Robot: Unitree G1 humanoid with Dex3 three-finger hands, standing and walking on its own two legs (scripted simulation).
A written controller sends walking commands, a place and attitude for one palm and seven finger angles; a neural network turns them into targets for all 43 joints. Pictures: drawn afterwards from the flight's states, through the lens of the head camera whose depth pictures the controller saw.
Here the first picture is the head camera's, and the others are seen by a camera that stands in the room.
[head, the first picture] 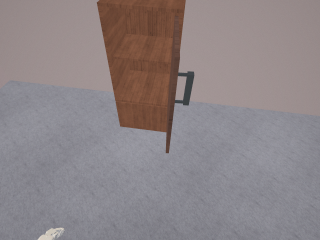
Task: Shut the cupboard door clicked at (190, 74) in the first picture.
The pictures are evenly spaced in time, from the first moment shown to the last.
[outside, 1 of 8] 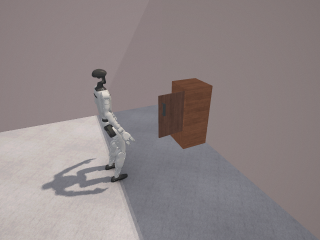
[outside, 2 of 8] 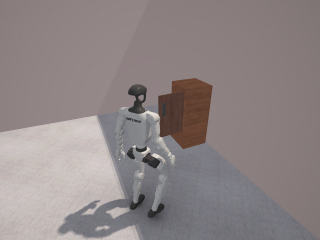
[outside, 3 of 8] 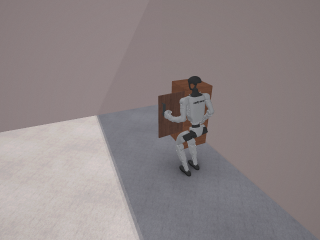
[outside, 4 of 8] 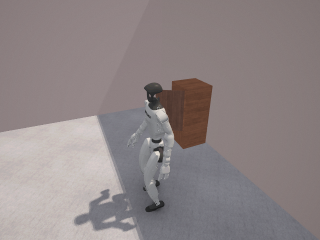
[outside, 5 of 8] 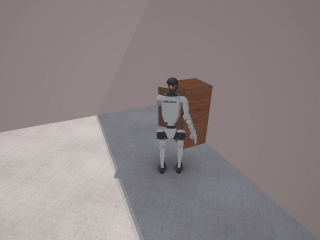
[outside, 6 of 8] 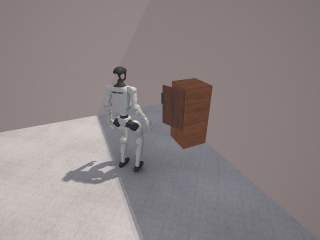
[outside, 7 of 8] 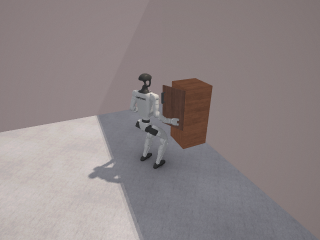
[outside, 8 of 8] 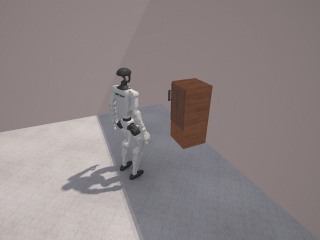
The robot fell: no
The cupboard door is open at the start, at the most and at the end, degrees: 95 95 0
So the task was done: yes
